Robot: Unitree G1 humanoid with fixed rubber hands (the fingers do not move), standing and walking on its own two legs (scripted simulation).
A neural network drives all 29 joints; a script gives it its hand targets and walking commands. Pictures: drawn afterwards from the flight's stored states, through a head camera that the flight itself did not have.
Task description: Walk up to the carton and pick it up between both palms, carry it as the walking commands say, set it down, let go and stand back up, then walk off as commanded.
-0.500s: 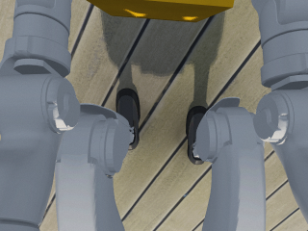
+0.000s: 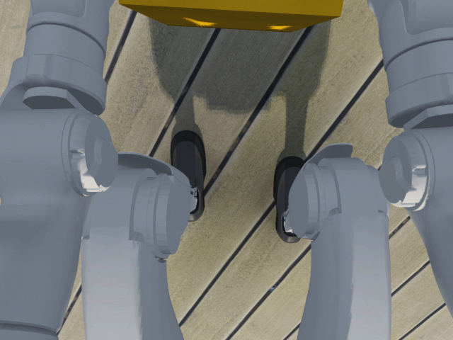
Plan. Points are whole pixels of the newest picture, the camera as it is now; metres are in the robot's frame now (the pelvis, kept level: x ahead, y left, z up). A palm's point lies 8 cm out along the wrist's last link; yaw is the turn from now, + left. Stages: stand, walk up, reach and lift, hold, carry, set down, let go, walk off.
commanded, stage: set down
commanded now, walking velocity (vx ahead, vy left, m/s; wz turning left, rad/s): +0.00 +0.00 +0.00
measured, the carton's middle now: out of the picture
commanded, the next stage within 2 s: let go in 1.74 s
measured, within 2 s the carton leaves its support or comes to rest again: neither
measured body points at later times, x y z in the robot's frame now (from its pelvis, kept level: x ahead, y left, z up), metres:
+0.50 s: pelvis +0.00 +0.00 +0.00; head +0.39 +0.01 +0.21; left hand +0.58 +0.19 -0.19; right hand +0.58 -0.18 -0.19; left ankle +0.14 +0.11 -0.35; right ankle +0.09 -0.12 -0.35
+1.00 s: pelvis -0.01 -0.01 +0.08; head +0.37 +0.00 +0.32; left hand +0.58 +0.21 -0.05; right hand +0.60 -0.18 -0.05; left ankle +0.14 +0.11 -0.35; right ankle +0.09 -0.12 -0.35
